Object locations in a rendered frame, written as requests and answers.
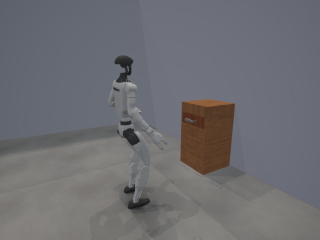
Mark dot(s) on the right robot hand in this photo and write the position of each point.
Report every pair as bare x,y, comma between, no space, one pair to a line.
157,138

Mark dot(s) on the humanoid robot head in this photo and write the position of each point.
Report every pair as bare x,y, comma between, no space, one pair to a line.
124,61

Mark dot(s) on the robot right upper arm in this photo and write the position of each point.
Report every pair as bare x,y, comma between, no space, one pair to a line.
131,90

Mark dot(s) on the right robot forearm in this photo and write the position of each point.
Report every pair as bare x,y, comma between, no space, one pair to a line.
141,123

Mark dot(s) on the handle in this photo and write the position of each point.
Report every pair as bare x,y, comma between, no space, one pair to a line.
189,120

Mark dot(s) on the cabinet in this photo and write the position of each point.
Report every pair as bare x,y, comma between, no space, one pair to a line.
209,149

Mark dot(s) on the robot left upper arm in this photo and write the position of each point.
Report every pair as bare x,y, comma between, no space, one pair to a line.
111,100

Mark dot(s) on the drawer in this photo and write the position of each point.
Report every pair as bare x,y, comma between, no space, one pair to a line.
200,121

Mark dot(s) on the right robot shin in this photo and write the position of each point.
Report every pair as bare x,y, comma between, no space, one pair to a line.
140,182

